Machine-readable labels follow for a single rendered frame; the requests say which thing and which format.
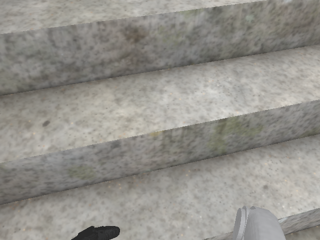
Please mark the left robot hand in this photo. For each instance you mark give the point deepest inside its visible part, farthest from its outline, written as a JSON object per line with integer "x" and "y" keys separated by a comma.
{"x": 98, "y": 233}

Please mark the robot right thigh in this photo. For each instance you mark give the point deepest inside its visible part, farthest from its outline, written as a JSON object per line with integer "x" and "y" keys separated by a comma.
{"x": 256, "y": 224}

